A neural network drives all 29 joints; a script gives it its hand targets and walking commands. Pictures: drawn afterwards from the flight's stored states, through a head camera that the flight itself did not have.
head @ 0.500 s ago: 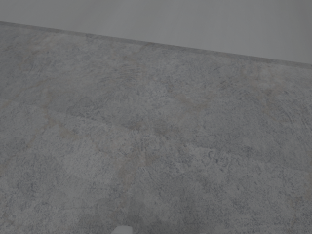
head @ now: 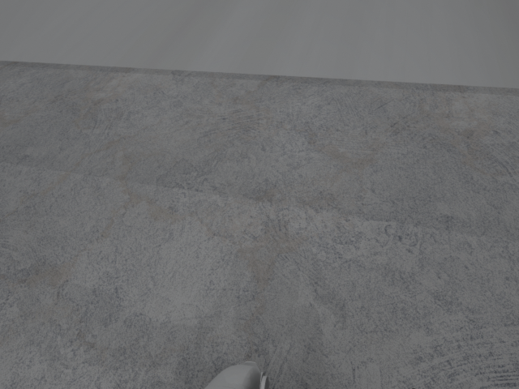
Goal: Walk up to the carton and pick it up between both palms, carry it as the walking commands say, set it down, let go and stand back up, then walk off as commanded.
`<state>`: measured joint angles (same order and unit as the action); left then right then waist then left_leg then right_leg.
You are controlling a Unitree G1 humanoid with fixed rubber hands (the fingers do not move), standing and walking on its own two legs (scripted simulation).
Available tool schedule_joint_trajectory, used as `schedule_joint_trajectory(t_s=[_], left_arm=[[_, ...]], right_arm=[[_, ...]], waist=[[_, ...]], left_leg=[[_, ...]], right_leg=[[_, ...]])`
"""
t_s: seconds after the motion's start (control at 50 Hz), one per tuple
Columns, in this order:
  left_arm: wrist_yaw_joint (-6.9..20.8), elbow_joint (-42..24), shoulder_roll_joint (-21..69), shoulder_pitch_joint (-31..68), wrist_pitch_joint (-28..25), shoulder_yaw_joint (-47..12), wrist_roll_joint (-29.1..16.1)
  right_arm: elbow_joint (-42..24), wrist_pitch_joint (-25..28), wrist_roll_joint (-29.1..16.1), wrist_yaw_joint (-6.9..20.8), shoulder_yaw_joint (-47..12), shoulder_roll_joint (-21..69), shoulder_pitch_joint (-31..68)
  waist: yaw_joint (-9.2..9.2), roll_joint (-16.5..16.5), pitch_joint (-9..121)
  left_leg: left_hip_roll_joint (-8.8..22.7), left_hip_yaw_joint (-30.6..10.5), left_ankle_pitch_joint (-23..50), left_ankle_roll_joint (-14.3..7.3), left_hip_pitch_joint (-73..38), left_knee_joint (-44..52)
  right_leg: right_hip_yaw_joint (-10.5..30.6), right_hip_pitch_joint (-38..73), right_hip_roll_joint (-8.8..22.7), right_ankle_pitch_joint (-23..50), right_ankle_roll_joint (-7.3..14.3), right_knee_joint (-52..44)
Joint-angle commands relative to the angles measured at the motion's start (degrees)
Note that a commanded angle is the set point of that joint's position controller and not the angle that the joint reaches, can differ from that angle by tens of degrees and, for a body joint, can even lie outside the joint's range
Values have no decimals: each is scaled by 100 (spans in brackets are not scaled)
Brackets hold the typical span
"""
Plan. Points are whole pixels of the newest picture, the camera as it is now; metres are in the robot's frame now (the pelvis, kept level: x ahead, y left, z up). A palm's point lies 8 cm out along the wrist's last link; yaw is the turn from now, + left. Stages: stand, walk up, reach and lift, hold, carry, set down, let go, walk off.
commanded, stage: walk off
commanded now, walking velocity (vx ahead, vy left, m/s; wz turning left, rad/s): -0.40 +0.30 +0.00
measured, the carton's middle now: out of the picture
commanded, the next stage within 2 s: none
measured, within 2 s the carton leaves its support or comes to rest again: neither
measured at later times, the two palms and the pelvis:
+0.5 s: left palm out of the picture -0.14 +0.48 -0.14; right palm out of the picture -0.08 -0.07 -0.09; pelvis -0.17 +0.19 +0.01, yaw +2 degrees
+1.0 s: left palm out of the picture -0.28 +0.64 -0.09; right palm out of the picture -0.28 +0.07 -0.14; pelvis -0.33 +0.34 +0.01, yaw +0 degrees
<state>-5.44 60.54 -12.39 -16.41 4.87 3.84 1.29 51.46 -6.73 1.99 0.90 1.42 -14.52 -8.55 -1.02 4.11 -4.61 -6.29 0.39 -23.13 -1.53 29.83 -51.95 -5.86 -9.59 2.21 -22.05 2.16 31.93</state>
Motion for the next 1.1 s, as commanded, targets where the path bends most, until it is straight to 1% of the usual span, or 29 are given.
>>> schedule_joint_trajectory(t_s=[0.0, 0.02, 0.08, 0.2, 0.24, 0.26, 0.3, 0.32, 0.34, 0.36, 0.38, 0.42, 0.48, 0.54, 0.58, 0.62, 0.64, 0.66, 0.68, 0.7, 0.74, 0.78, 0.86, 0.88, 0.96, 1.0, 1.02, 1.06, 1.08], left_arm=[[69, -465, -1092, 589, -125, 148, -18], [99, -493, -1142, 723, -138, 183, -10], [87, -378, -1365, 213, -190, 327, -69], [115, -313, -1535, -317, -178, 352, -3], [133, -380, -1739, 154, -188, 463, 17], [96, -426, -1847, 198, -158, 462, 60], [149, -613, -1665, 842, -176, 425, 27], [187, -640, -1342, 678, -125, 357, 39], [221, -653, -809, 385, -34, 273, -17], [63, -606, -578, 532, 115, 266, -71], [10, -642, -669, 614, 157, 294, -83], [39, -434, -979, 554, 170, 264, -176], [99, 25, -1516, -340, 50, 470, -106], [57, -263, -889, 398, -26, 264, -169], [43, -324, -857, 226, -52, 240, -239], [-38, -12, -553, -530, -30, 117, -262], [11, 171, -588, -935, -34, 89, -260], [14, 256, -536, -1036, -41, 77, -206], [12, 191, -1060, -898, -54, 172, -47], [-44, -139, -1459, -216, -67, 277, 122], [-72, -345, -1640, 554, -136, 340, 88], [23, -449, -1185, 740, -184, 208, -16], [104, -345, -1358, 272, -202, 307, -99], [101, -389, -1534, 287, -185, 335, -62], [146, -290, -1477, -60, -220, 342, 14], [151, -423, -1754, 466, -241, 414, 14], [152, -447, -1789, 345, -227, 425, 10], [166, -574, -1493, 693, -185, 377, -21], [197, -544, -943, 336, -128, 229, -20]], right_arm=[[-244, -3, 19, 220, 366, -809, -40], [-199, -18, -26, 253, 387, -719, -87], [-204, 66, 26, 199, 331, -544, -222], [-441, 74, -156, 152, 213, -390, 105], [-370, 64, -171, 146, 261, -569, -292], [-255, 74, -183, 108, 247, -398, -493], [31, 125, -95, 101, 327, -687, -1280], [73, 108, -25, 131, 343, -839, -1210], [-29, 99, -15, 162, 473, -1659, -1111], [-359, 131, 28, 134, 360, -1436, -616], [-439, 103, 134, 122, 238, -1177, -282], [-606, 65, 44, 75, 303, -1172, 687], [-727, 58, 79, -86, 208, -743, 818], [-451, 121, -54, -105, 56, -397, -69], [-270, 84, -75, -118, 19, -466, -348], [-196, 72, -62, -137, 66, -626, -475], [-188, 18, -81, -154, 69, -655, -521], [-165, 34, -71, -138, 124, -794, -565], [-313, 58, -130, -115, 58, -437, -494], [-452, 107, -26, -58, 112, -494, -186], [-336, -4, 10, 144, 323, -897, -230], [-298, 5, -1, 227, 364, -868, -127], [-236, 43, 4, 208, 279, -551, -263], [-279, 63, -42, 212, 254, -480, -160], [-411, 88, -177, 147, 197, -343, -88], [-386, 99, -173, 166, 225, -470, -360], [-293, 127, -180, 127, 214, -360, -403], [16, 154, -22, 137, 319, -692, -1125], [-23, 179, -14, 125, 408, -1228, -1136]], waist=[[228, -1044, -336], [320, -1233, -41], [14, -1456, 461], [-561, -2462, 444], [-295, -2370, 606], [-301, -2080, 548], [238, -1345, 818], [355, -197, 475], [367, 2033, 612], [450, 2233, 419], [376, 1845, 383], [-70, 1518, 274], [-272, 848, 743], [338, 736, 428], [339, 1099, 736], [173, 853, 1046], [104, 358, 1000], [-83, -121, 846], [-19, -1807, 568], [-30, -2249, -37], [326, -1080, -270], [290, -932, -402], [-45, -1618, 376], [-93, -1552, 434], [-410, -2569, 427], [-171, -2454, 674], [-293, -2005, 764], [285, -955, 815], [349, 1485, 762]], left_leg=[[186, -1372, -49, 285, 164, -2716], [94, -1342, 195, 425, 435, -2914], [225, -897, 0, 775, 709, -2888], [696, -226, -136, 1166, -83, -10], [1064, -137, -364, 1069, -989, 842], [887, 78, -378, 1078, -1112, 1345], [973, 253, 635, 843, -2396, 2781], [1304, -316, 1524, 596, -2637, 3550], [2694, -1802, 4210, -39, -2449, 3589], [2621, -1131, 4821, -658, -1177, 3208], [2481, -673, 3778, -876, -36, 3496], [1760, -128, 1647, -320, 101, 3627], [1663, -26, 2646, -383, -1512, 3059], [1660, -632, 3070, -679, -2026, 2967], [1964, -1073, 3633, -792, -2764, 2913], [1948, -1261, 3331, -840, -2951, 3025], [1805, -1284, 2785, -668, -2524, 3040], [1416, -918, 2585, -539, -1992, 2655], [772, -367, 978, -169, -293, 1366], [314, -397, -924, 210, 888, -347], [527, -1532, -475, 121, -50, -2134], [334, -1258, -150, 326, 59, -2654], [320, -743, -44, 792, 474, -2178], [372, -613, 1, 883, 273, -1939], [652, -32, -263, 1126, -234, 179], [963, -28, -294, 1078, -840, 1287], [815, 262, -321, 1081, -1166, 1820], [1040, 131, 1484, 780, -2535, 3520], [2142, -1127, 4023, 362, -2941, 3858]], right_leg=[[908, -1442, 1775, 2736, 439, -1159], [672, -805, 1543, 2761, 332, -992], [780, 206, 1688, 3875, 455, -759], [825, 422, 1605, 3474, 301, -785], [1014, 10, 1836, 3397, 239, -833], [1124, -19, 1838, 2985, 269, -843], [820, -820, 1473, 2249, -1, -182], [214, -1598, 815, 1274, -189, 603], [-101, -2425, -381, -1822, -364, 2736], [704, -2278, -555, -2451, -294, 4306], [997, -1765, -533, -2031, -180, 4981], [1189, -1500, -535, -1153, -103, 4968], [496, -1964, -585, -663, -281, 4710], [15, -1904, -381, -896, -278, 2664], [168, -1536, -210, -922, -192, 1214], [69, -708, -192, -526, -97, 120], [150, -119, -49, 169, -36, -759], [429, 542, 208, 1094, -64, -1716], [1954, 1236, 1616, 1951, 238, -1985], [2735, 447, 3060, 4050, 816, -1664], [1651, -1194, 2767, 3009, 1011, -1561], [1043, -1467, 2043, 2730, 677, -1330], [631, 197, 1596, 3958, 419, -745], [487, 156, 1543, 3571, 374, -807], [733, 372, 1529, 3921, 294, -634], [927, 448, 1735, 4106, 247, -658], [889, 340, 1681, 4121, 246, -469], [490, -785, 1134, 2773, -103, 545], [15, -1948, 178, -637, -324, 1731]])
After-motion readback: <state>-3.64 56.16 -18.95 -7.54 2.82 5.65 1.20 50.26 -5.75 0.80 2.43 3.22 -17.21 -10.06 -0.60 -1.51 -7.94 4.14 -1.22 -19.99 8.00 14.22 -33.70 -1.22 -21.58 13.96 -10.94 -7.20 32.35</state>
